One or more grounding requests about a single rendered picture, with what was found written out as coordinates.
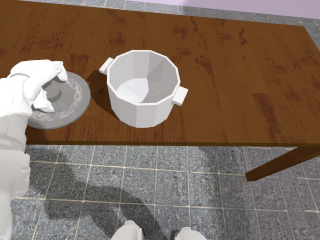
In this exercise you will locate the pot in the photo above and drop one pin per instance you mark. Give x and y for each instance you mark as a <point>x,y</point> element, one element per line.
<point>143,86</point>

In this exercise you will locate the table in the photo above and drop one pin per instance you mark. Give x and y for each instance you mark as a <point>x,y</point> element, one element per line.
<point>250,84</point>

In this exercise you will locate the lid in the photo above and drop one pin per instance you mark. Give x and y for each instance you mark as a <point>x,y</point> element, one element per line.
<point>74,101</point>

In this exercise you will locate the robot left upper arm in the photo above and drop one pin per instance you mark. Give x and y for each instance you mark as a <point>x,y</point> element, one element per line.
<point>14,182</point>

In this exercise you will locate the left robot hand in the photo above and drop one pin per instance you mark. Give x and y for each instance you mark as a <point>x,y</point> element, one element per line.
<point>45,70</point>

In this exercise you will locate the robot right thigh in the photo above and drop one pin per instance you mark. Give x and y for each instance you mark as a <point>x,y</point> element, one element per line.
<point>190,235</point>

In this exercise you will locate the robot left forearm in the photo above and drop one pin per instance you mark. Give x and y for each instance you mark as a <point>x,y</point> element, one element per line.
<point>18,92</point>

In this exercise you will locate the knob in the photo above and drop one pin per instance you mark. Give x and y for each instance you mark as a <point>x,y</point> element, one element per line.
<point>53,92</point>

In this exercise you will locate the right robot shin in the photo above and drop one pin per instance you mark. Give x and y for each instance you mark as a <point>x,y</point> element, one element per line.
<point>185,229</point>

